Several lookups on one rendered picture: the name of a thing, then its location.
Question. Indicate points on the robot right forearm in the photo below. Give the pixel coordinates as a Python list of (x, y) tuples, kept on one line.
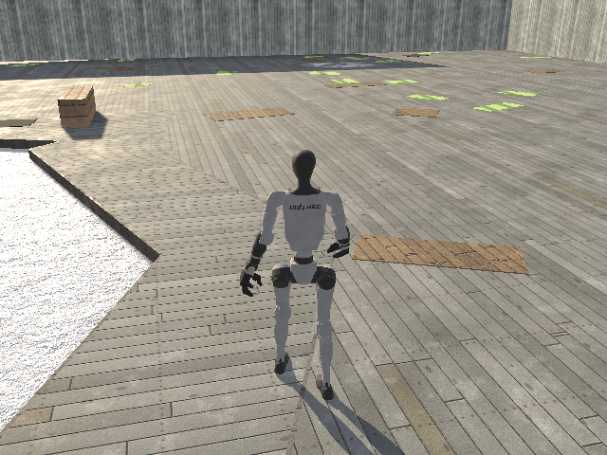
[(344, 243)]

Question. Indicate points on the robot left upper arm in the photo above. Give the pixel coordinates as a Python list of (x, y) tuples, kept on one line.
[(274, 200)]

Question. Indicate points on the robot right thigh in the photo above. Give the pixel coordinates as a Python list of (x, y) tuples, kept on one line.
[(326, 279)]

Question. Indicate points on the robot right hand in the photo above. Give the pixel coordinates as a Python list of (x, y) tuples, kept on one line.
[(334, 247)]

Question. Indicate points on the robot left forearm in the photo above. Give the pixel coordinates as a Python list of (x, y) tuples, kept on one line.
[(255, 255)]

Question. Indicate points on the robot left hand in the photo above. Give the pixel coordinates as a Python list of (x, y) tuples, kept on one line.
[(244, 281)]

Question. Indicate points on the robot right upper arm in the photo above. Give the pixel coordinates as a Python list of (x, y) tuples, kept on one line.
[(333, 200)]

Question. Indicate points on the robot torso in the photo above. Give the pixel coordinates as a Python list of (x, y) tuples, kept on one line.
[(304, 218)]

